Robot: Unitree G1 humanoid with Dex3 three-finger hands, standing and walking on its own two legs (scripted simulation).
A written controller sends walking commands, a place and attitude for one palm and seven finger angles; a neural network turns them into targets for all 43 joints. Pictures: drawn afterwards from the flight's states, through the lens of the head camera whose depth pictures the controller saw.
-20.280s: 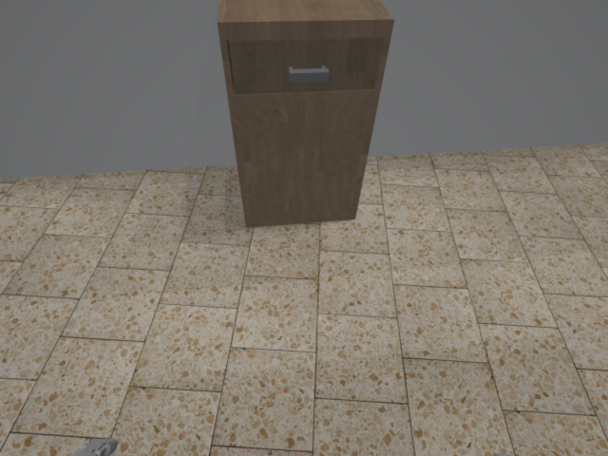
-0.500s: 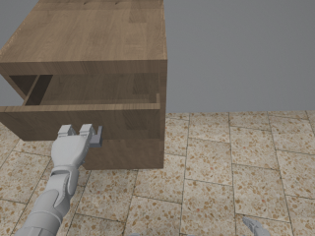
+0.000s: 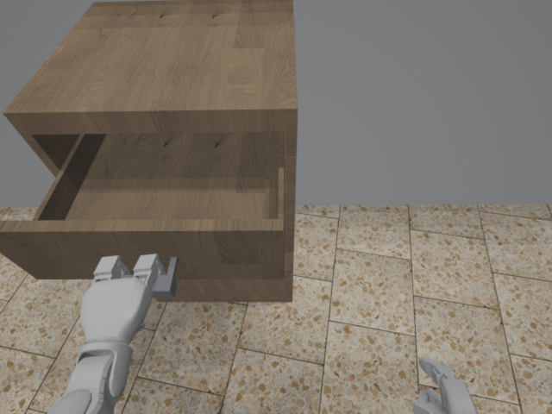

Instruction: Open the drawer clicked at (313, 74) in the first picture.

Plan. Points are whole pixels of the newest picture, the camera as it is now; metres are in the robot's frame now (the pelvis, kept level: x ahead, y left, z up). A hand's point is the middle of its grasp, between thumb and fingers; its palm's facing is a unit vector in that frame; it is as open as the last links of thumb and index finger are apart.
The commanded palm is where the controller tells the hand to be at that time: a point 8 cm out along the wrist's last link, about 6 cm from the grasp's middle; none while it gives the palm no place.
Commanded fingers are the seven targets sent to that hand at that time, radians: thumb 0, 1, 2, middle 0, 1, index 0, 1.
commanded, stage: pull the drawer open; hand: left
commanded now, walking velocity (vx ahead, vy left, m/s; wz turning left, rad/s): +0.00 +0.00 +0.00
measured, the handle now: (139, 274) +0.32 +0.24 -0.01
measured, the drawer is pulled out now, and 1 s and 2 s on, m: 0.21 0.30 0.30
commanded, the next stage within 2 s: open the thumb to release the handle in 1.14 s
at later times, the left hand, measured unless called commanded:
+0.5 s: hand (127, 346) +0.21 +0.24 -0.02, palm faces -0.02 -0.07 -1.00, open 6.1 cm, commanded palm +0.18 +0.24 +0.03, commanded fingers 0.00 0.90 0.90 -0.40 -1.35 -0.40 -1.35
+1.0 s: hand (116, 383) +0.17 +0.23 -0.02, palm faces -0.04 -0.07 -1.00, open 6.1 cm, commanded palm +0.12 +0.24 +0.03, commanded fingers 0.00 0.90 0.90 -0.40 -1.35 -0.40 -1.35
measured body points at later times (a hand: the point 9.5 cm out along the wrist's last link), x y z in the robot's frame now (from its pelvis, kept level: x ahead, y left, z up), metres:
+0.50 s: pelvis +0.00 -0.01 -0.01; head +0.05 -0.03 +0.44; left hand +0.21 +0.24 +0.03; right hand +0.19 -0.24 -0.11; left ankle -0.01 +0.10 -0.69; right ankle +0.00 -0.10 -0.69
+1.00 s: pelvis +0.00 -0.02 -0.02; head +0.06 -0.03 +0.43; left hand +0.16 +0.23 +0.03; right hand +0.21 -0.23 -0.12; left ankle -0.01 +0.10 -0.69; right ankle +0.00 -0.10 -0.69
